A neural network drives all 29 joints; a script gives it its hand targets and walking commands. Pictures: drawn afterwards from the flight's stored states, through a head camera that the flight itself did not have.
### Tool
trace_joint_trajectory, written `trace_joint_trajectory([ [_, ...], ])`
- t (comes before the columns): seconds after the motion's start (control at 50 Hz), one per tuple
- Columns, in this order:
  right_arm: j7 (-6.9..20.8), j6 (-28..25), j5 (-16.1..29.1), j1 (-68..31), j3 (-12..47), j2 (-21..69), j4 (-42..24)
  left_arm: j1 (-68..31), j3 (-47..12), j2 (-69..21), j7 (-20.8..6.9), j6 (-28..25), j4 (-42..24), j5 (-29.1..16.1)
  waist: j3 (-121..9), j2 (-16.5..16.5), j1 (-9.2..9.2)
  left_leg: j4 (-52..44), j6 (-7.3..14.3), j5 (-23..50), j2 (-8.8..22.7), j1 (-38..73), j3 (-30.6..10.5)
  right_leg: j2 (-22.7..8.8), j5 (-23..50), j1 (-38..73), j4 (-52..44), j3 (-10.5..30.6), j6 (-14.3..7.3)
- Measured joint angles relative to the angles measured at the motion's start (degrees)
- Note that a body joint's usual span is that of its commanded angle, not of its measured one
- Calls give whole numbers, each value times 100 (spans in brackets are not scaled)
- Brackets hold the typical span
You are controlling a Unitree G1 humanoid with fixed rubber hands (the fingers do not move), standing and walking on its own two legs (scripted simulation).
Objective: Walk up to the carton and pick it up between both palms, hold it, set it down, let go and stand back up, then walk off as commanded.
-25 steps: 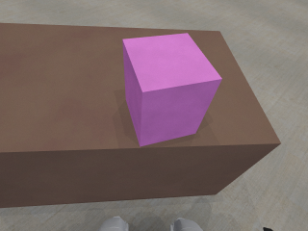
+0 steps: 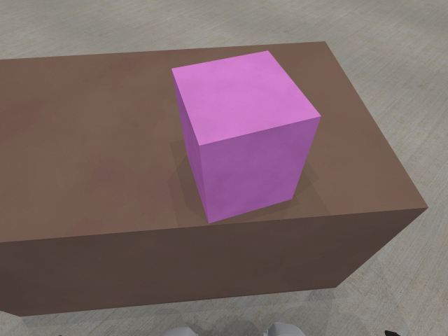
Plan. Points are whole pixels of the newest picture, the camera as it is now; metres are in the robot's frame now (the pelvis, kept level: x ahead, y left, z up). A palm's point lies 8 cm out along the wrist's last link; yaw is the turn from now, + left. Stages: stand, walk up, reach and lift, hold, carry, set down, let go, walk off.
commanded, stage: walk up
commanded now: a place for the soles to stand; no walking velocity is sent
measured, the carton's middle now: (237, 140) +0.47 -0.02 +0.05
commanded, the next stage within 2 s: reach and lift in 1.22 s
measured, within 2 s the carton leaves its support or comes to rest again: neither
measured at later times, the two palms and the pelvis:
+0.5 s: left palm out of the picture +0.07 +0.33 -0.10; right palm out of the picture +0.07 -0.31 -0.10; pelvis -0.01 +0.00 +0.00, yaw +0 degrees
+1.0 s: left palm out of the picture +0.06 +0.32 -0.08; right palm out of the picture +0.05 -0.32 -0.09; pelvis -0.02 -0.01 +0.02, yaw +0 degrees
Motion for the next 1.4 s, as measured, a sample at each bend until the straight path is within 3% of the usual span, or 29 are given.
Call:
trace_joint_trajectory([
  [0.1,-10,-54,0,0,2,-88,46,-77,1,-1,30,47,2,0,3,-65,0,-129,3,183,-11,47,15,-11,37,2,43,10,0],
  [0.16,-10,-59,0,-1,3,-21,54,-132,0,0,41,78,1,0,0,-179,1,-119,17,164,-10,49,18,-11,-440,4,217,9,0],
  [0.24,-10,-59,0,-26,2,54,54,-132,-1,-16,16,78,2,0,6,-269,1,-103,1,172,14,40,24,8,125,51,-22,-3,11],
  [0.4,-12,-61,0,-81,3,53,77,-143,0,-19,13,83,3,0,3,-150,1,-122,0,209,-3,32,33,-6,47,52,-40,7,19],
  [0.48,-13,-87,0,-82,2,126,124,-157,0,-19,6,144,4,0,7,-171,1,-122,10,217,3,63,33,-7,-497,52,123,1,19],
  [0.54,-22,-95,0,-111,2,164,130,-157,-1,-24,-23,149,14,0,2,-201,1,-130,-10,233,12,65,31,0,263,73,-50,-2,23],
  [1.24,-41,-96,9,-171,2,233,400,-212,0,-27,-183,154,44,0,-279,-142,1,-1087,-65,903,-27,84,36,20,657,74,-900,-48,27],
  [1.26,-32,-168,-58,-196,-10,244,454,-225,-1,-28,-181,266,2,0,-271,-148,1,-1073,-67,901,-26,84,35,20,651,74,-886,-49,27],
  [1.32,165,-674,-560,-580,-127,255,783,-609,0,-30,-120,1586,-417,0,104,-149,1,-642,-75,714,8,76,14,19,474,75,-474,-48,26],
  [1.4,321,-927,-684,-1019,-187,188,777,-1060,-4,-169,-67,2694,-1381,-1,621,-79,2,-9,-88,408,57,64,-18,20,186,75,133,-47,26],
])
